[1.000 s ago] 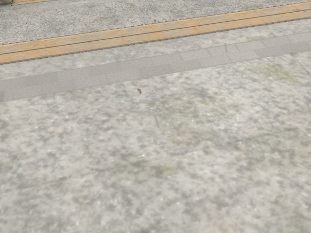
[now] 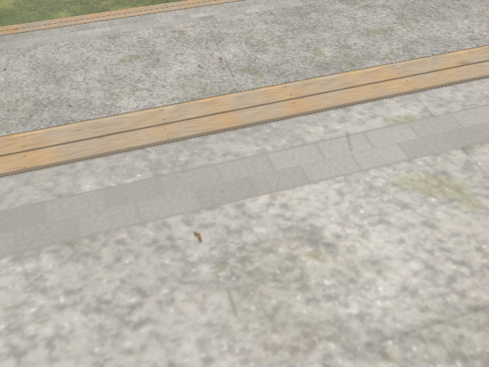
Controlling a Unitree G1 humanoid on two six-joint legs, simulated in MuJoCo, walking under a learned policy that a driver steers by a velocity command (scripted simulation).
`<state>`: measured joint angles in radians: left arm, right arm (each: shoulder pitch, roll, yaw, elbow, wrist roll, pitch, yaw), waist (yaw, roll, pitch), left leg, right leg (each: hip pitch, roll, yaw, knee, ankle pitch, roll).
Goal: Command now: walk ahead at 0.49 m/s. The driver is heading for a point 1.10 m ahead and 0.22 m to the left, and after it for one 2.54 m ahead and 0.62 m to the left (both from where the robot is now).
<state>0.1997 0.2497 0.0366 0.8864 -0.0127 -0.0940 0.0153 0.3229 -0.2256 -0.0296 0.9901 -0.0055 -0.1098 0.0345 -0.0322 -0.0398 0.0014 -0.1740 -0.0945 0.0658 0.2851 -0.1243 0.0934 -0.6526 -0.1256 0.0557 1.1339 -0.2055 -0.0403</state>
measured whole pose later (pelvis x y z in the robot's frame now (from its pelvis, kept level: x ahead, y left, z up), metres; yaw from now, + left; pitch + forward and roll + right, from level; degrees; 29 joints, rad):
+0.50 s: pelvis +0.27 -0.08 +0.00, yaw +1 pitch +1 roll +0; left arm 0.29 0.23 0.04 0.92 0.00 -0.11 -0.03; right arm 0.23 -0.28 -0.04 0.93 0.02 -0.09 0.00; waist 0.02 0.04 0.00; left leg -0.58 0.10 -0.03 1.12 -0.24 0.05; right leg -0.22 0.04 -0.07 0.34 -0.15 -0.07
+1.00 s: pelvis +0.55 -0.01 -0.01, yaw +1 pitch +2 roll +0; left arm 0.30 0.26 0.05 0.96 -0.02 -0.10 0.00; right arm 0.18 -0.24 -0.05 0.90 0.00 -0.10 0.03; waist 0.00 -0.03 0.02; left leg -0.34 -0.03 0.06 0.46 -0.15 0.07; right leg -0.43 -0.05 0.02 1.19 -0.35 -0.05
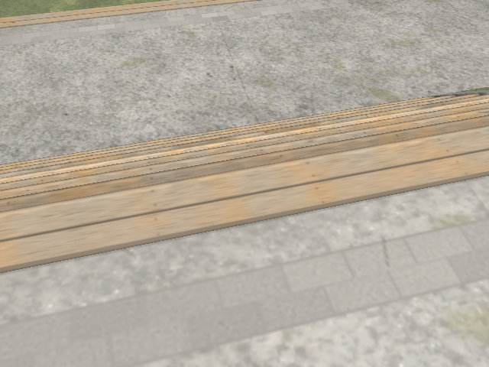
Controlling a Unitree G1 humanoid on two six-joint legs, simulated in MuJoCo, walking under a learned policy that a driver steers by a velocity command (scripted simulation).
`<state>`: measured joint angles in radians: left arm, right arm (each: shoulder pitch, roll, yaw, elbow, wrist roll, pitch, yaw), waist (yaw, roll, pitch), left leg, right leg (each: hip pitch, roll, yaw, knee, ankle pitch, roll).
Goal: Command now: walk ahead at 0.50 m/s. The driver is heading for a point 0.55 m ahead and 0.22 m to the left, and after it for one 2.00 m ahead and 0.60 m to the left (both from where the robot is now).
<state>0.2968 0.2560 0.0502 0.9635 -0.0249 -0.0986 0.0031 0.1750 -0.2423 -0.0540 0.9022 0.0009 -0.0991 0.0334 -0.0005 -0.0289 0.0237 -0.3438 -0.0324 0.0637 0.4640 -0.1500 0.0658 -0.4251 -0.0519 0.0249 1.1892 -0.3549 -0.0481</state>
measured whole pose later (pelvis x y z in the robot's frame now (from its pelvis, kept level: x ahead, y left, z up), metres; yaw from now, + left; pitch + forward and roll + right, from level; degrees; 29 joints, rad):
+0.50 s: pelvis +0.27 -0.05 -0.01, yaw +7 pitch +2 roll +0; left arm 0.06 0.23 0.06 0.83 0.00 -0.12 -0.02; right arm 0.38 -0.25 -0.05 0.98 0.04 -0.07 -0.01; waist -0.05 0.02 0.03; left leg -0.29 -0.01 -0.07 1.06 -0.47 0.04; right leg -0.44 -0.02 -0.05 0.54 -0.15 -0.03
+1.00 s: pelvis +0.53 +0.07 -0.02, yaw +25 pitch +2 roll -1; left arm 0.44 0.18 0.02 1.00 0.10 -0.11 -0.01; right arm 0.12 -0.22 -0.03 0.83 -0.05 -0.10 0.06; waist 0.04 0.01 -0.01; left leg -0.54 -0.01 0.02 0.66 -0.15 0.10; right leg 0.16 -0.15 -0.33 0.43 -0.45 0.06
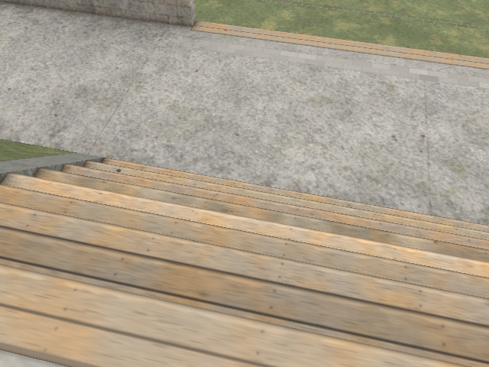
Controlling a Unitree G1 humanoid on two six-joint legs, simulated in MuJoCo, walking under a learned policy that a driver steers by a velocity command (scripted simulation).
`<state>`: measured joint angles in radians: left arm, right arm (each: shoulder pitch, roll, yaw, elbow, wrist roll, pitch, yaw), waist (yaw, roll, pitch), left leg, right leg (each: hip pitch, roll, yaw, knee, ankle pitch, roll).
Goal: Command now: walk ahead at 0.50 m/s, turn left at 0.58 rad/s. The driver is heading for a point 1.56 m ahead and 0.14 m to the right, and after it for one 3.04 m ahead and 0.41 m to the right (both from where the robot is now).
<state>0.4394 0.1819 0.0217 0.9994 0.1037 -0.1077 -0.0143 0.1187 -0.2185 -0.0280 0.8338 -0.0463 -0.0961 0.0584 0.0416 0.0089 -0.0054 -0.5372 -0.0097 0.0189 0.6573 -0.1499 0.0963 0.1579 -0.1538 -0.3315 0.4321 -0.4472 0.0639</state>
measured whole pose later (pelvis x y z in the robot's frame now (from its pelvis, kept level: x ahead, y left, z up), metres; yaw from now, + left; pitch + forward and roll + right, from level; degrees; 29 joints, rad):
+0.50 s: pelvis +0.28 -0.01 +0.01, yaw +7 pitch +1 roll +2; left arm 0.09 0.21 0.02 0.80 0.03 -0.07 -0.02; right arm 0.46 -0.22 -0.05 0.97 0.00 -0.06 -0.01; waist -0.06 -0.01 0.02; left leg -0.07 -0.09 -0.07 0.65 -0.45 0.05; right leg -0.47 0.00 -0.05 0.57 -0.12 -0.07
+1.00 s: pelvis +0.47 +0.03 +0.02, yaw +7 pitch -1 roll -2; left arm 0.49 0.23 0.04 0.90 0.02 -0.01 0.01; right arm 0.14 -0.22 -0.04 0.85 -0.03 0.03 0.00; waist 0.06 0.03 -0.01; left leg -0.50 0.06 0.00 0.84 -0.17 0.05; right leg -0.03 0.06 -0.07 0.39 -0.34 -0.05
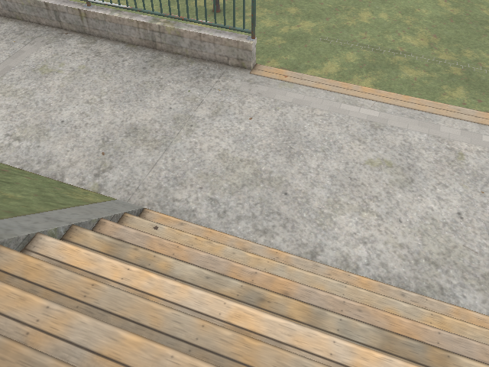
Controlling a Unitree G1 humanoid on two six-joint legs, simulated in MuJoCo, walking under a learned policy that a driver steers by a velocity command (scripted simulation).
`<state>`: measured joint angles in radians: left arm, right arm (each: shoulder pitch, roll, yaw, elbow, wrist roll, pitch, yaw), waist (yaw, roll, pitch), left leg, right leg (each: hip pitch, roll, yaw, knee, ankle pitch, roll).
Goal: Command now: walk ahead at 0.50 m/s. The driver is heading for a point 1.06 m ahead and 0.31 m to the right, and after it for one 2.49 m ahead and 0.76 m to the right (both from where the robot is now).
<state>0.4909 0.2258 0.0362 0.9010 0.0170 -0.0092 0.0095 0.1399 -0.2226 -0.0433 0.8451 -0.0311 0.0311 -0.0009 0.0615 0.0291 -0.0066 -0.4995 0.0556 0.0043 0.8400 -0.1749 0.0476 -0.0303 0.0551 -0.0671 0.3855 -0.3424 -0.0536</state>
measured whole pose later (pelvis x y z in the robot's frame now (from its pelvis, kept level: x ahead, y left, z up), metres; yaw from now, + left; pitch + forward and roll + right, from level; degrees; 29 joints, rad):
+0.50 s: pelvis +0.16 +0.03 -0.09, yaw -1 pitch -1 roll +1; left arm 0.17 0.28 0.07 0.79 0.01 0.06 -0.03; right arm 0.41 -0.26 -0.04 0.92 -0.04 -0.08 -0.06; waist -0.05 -0.04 -0.02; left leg -0.34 -0.03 0.07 1.15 -0.80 0.05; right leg -0.40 0.04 0.07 0.57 0.38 -0.02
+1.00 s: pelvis +0.34 +0.03 -0.27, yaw -2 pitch -2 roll +0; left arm 0.60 0.18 -0.01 1.01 0.02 -0.06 0.03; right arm 0.16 -0.21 -0.06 0.93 -0.04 0.01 0.02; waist 0.05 0.05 -0.04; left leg -0.78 0.02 -0.08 0.91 0.46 0.01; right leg -0.23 0.06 0.00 0.96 -0.70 -0.07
